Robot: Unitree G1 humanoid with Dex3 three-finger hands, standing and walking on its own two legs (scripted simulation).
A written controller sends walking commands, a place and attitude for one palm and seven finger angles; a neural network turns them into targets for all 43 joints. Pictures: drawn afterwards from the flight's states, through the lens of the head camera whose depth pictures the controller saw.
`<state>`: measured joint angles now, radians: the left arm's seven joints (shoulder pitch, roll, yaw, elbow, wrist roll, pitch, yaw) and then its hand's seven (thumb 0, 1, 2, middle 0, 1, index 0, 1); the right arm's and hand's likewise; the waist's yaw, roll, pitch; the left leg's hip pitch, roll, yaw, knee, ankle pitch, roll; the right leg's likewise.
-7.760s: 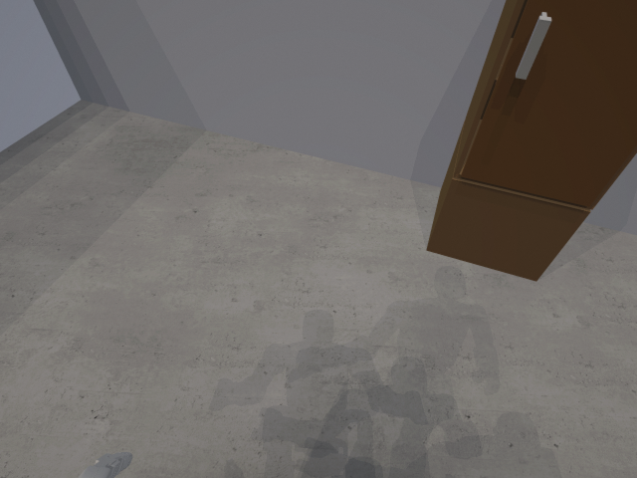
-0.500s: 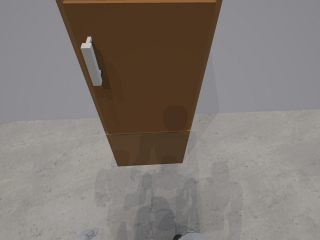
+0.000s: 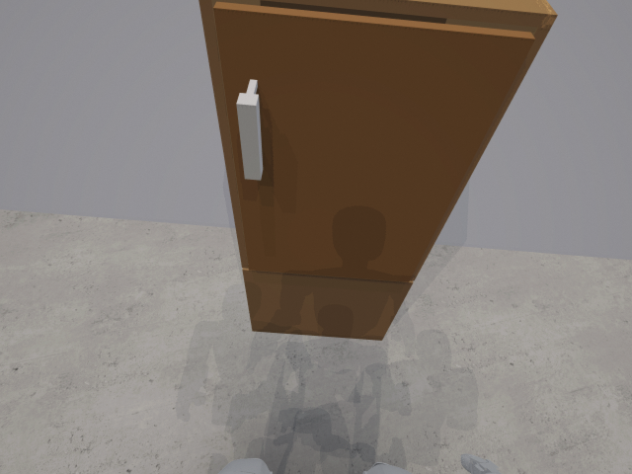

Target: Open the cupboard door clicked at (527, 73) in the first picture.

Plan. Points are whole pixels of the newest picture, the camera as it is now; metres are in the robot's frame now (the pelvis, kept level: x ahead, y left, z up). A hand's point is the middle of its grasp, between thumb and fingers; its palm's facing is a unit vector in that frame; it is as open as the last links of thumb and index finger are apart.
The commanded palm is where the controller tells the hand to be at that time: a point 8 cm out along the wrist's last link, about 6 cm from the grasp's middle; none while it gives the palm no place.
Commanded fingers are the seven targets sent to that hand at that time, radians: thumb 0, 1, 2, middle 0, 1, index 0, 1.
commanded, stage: come to a stop and stand still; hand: left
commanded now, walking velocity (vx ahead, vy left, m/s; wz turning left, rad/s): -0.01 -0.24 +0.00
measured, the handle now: (253, 130) +0.54 +0.15 +0.11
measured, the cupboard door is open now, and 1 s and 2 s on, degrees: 0 0 0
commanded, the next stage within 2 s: look again from close up in 1.28 s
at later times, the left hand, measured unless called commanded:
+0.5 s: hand out of the picture -0.02 +0.15 -0.15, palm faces -0.02 -0.97 -0.24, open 7.4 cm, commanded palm none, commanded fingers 0.00 0.90 0.90 -0.20 -0.30 -0.20 -0.30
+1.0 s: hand out of the picture -0.09 +0.13 -0.16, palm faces +0.07 -0.98 -0.19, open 7.4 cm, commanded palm none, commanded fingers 0.00 0.90 0.90 -0.20 -0.30 -0.20 -0.30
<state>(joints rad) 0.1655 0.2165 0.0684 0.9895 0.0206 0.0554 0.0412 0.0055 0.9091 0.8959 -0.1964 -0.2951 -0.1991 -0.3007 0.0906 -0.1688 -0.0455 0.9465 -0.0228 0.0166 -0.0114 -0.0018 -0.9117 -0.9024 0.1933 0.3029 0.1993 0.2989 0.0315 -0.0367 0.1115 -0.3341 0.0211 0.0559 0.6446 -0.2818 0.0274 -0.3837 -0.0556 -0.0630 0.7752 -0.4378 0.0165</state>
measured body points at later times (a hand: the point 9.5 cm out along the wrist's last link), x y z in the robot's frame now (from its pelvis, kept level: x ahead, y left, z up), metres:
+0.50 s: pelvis -0.05 -0.04 +0.02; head -0.05 -0.06 +0.46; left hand -0.02 +0.20 -0.13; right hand -0.09 -0.28 -0.15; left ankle +0.03 +0.10 -0.72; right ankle -0.10 -0.15 -0.73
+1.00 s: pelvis -0.02 -0.02 +0.01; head +0.01 -0.03 +0.46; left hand -0.09 +0.18 -0.15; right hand +0.05 -0.26 -0.15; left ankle -0.01 +0.10 -0.73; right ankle -0.10 -0.15 -0.72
